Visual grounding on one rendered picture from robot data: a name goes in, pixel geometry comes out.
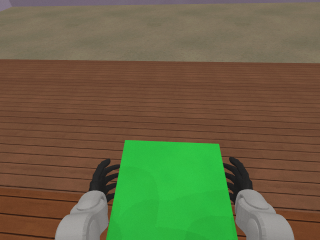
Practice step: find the right robot forearm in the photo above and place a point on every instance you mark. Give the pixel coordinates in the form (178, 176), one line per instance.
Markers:
(258, 219)

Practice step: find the robot right hand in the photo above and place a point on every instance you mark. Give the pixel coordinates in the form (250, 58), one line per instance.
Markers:
(240, 178)

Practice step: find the robot left hand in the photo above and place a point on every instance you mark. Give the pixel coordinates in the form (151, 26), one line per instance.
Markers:
(99, 179)

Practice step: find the left robot forearm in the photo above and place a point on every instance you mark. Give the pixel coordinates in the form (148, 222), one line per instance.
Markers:
(87, 219)

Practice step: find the carton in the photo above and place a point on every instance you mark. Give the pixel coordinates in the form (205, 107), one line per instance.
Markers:
(171, 191)

